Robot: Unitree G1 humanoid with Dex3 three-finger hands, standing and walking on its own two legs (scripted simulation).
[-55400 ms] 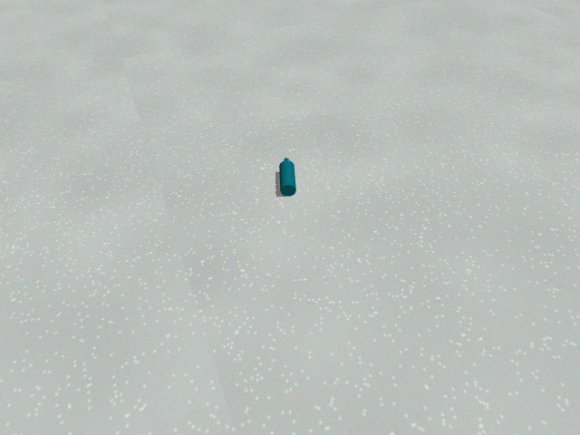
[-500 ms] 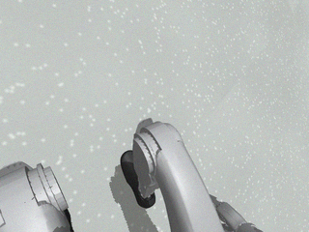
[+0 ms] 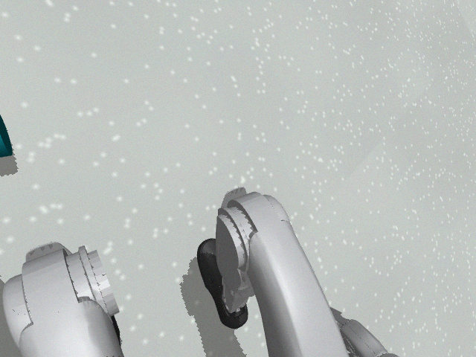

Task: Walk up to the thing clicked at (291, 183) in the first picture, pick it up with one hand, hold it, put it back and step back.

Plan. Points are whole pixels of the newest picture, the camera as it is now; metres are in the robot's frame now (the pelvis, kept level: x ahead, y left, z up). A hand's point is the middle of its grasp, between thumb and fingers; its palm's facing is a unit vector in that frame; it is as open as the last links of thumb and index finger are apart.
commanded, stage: withdraw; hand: left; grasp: from above
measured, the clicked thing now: out of the picture +0.47 +0.38 -0.28
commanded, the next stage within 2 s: home in 0.68 s
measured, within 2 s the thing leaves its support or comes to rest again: neither
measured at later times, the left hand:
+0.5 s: hand out of the picture +0.45 +0.36 -0.09, palm faces -0.49 -0.11 -0.87, open 13.9 cm
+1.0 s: hand out of the picture +0.46 +0.38 -0.09, palm faces -0.36 -0.16 -0.92, open 12.6 cm
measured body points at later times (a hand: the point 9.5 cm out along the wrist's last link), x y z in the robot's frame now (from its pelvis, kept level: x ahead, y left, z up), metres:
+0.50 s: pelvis -0.01 -0.01 +0.05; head +0.23 +0.10 +0.41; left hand +0.48 +0.37 -0.04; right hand +0.08 -0.28 -0.04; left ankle +0.06 +0.13 -0.28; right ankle +0.12 -0.13 -0.28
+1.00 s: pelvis -0.01 +0.00 +0.04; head +0.24 +0.09 +0.40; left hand +0.48 +0.38 -0.03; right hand +0.06 -0.26 -0.06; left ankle +0.06 +0.13 -0.28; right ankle +0.12 -0.13 -0.28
